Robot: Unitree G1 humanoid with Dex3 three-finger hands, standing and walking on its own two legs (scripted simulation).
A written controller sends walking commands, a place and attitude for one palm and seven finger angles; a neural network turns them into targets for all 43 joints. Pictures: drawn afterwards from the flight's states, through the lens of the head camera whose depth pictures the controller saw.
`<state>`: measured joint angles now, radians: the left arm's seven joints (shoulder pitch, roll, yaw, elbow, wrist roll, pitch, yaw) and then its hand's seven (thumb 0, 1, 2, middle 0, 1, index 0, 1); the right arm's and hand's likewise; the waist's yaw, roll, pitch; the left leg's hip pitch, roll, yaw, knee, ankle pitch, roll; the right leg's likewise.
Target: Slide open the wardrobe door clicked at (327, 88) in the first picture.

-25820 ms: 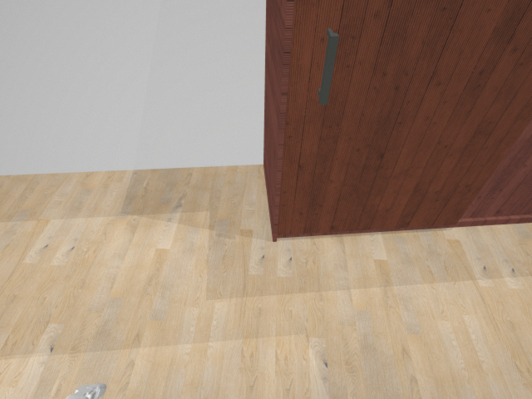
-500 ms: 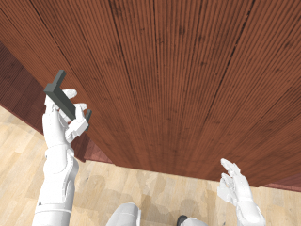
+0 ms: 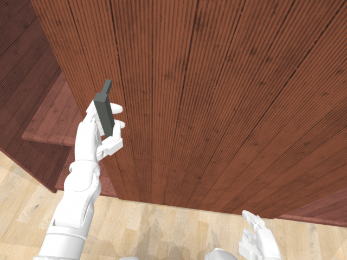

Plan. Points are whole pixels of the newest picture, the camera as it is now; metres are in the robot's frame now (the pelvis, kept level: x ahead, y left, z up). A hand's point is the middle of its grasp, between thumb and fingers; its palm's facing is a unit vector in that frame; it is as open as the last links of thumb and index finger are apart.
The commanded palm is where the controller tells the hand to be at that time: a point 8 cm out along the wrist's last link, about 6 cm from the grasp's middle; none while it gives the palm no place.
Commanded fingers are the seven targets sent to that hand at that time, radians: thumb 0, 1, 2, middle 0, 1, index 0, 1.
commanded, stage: step sideways, sliding the door along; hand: left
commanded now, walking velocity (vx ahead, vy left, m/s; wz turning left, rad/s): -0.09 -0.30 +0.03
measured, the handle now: (111, 118) +0.38 +0.21 +0.07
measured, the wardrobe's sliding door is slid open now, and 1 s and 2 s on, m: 0.36 0.53 0.69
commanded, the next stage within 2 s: none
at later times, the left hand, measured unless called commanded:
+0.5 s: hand (164, 144) +0.33 +0.08 +0.07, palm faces +0.24 -0.97 -0.05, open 6.1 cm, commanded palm +0.30 +0.07 +0.07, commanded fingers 0.00 0.90 0.90 -0.45 -1.40 -0.45 -1.40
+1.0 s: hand (200, 145) +0.34 +0.00 +0.07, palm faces +0.46 -0.88 -0.08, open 6.3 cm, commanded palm +0.30 -0.03 +0.07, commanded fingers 0.00 0.90 0.90 -0.45 -1.40 -0.45 -1.40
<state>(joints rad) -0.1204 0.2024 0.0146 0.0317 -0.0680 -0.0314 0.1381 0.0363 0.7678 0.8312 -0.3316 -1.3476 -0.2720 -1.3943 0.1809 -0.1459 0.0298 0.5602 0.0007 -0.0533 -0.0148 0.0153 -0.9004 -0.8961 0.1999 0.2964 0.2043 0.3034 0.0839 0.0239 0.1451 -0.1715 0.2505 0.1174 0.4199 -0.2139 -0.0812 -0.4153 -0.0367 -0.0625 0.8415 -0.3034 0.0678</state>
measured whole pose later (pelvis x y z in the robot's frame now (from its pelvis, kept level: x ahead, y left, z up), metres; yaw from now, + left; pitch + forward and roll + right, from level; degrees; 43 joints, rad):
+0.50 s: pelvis -0.02 -0.10 -0.02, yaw +3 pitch -1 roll -3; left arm -0.25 0.18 0.00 0.07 -0.06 -0.07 0.17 0.04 0.78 0.84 -0.33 -1.35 -0.23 -1.38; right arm 0.12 -0.21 -0.01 0.62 0.01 -0.02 -0.03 0.02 -0.91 -0.90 0.19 0.30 0.20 0.30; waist 0.07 0.00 0.21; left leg -0.25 0.09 0.16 0.60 -0.33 0.04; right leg -0.49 0.02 -0.02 1.15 -0.46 0.01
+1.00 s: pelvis +0.00 -0.23 -0.02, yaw +4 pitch +0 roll +0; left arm -0.26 0.18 0.16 0.16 -0.14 -0.06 0.22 0.03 0.76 0.87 -0.37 -1.23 -0.16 -1.40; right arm 0.07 -0.26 -0.02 0.63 0.03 -0.06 -0.06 0.01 -0.90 -0.90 0.20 0.30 0.20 0.30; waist 0.07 0.06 0.19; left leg -0.43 0.09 0.04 1.06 -0.62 -0.06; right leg -0.28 -0.03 -0.13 0.57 -0.29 -0.03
